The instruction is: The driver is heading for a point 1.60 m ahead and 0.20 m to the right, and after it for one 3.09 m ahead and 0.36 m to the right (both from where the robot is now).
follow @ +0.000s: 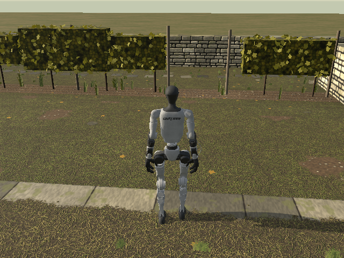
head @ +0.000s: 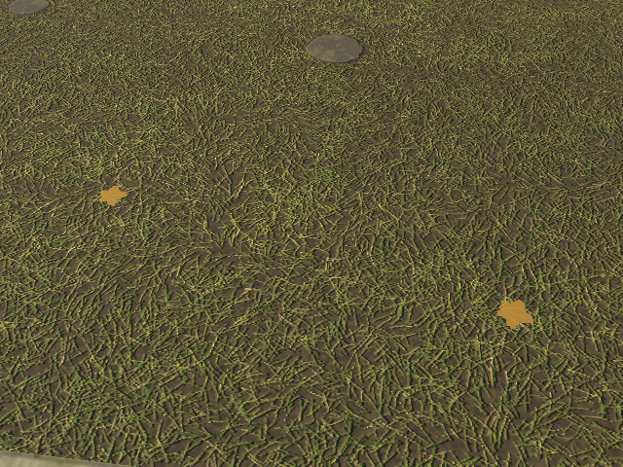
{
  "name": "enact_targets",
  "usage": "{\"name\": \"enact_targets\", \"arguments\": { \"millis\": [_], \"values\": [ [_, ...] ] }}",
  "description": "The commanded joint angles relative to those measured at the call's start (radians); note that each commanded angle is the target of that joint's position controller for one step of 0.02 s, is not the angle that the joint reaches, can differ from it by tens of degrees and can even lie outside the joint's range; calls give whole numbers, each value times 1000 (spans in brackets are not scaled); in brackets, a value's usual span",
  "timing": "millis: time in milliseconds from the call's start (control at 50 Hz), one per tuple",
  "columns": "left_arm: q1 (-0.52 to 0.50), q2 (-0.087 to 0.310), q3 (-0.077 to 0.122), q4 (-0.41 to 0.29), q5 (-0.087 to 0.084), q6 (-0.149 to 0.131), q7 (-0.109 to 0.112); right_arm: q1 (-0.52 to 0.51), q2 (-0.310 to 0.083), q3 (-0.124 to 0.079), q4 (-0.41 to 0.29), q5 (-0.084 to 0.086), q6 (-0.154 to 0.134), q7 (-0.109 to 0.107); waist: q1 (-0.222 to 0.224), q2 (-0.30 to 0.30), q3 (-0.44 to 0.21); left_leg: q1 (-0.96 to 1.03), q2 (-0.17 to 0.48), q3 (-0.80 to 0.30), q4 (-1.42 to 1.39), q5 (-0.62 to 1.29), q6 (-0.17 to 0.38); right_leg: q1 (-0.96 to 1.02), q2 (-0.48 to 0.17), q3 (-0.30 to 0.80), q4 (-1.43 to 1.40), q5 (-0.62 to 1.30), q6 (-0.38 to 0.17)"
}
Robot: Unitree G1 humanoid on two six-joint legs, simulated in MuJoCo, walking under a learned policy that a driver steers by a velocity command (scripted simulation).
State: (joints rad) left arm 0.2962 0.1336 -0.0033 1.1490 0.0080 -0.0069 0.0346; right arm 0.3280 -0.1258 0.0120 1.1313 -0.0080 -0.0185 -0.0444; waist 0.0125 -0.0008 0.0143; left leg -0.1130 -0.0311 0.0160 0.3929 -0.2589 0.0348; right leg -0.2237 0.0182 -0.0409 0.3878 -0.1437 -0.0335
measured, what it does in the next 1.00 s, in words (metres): stands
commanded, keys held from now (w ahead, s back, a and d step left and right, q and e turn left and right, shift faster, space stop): shift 1.00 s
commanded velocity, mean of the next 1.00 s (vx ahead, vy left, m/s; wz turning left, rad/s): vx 0.00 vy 0.00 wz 0.00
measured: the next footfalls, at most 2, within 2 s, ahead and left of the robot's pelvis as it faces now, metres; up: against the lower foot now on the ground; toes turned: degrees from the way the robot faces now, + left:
right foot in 2.00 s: +0.35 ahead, -0.16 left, +0.00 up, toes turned -5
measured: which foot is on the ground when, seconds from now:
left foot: down 0.00-1.00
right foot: down 0.00-1.00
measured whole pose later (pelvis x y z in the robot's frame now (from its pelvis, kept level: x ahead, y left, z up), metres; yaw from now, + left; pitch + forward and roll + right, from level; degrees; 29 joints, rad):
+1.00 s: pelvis +0.03 +0.02 +0.00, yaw +0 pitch -1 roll +0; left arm 0.31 0.11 -0.01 1.19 0.01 0.00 0.04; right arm 0.37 -0.10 0.02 1.15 -0.01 -0.03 -0.05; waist 0.01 0.00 0.02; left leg -0.06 -0.05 0.02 0.37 -0.29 0.06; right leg -0.19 0.00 -0.03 0.40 -0.19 0.00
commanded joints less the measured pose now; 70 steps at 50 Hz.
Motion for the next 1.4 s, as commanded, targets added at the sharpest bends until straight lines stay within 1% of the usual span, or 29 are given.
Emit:
{"name": "enact_targets", "arguments": {
  "millis": [20,700,1400],
  "values": [
    [64,70,10,-1,0,-3,4,80,-68,-9,-3,0,-3,-3,-1,7,62,-108,117,-109,-96,82,28,53,-106,120,-56,42,-12],
    [83,44,6,38,-1,2,10,127,-43,-4,16,-1,-9,-7,-4,7,78,-73,118,-106,-103,147,32,69,-110,111,-37,83,-4],
    [102,34,0,47,-5,5,14,162,-39,-2,13,0,-16,-8,-7,12,82,-37,124,-108,-103,274,32,66,-114,93,-10,98,13]
  ]
}}
Keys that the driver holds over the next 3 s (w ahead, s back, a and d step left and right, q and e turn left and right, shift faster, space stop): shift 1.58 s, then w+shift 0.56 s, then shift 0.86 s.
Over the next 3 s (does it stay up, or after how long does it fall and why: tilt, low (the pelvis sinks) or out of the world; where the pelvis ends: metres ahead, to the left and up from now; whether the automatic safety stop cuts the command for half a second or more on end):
stays up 0.65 -0.10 -0.04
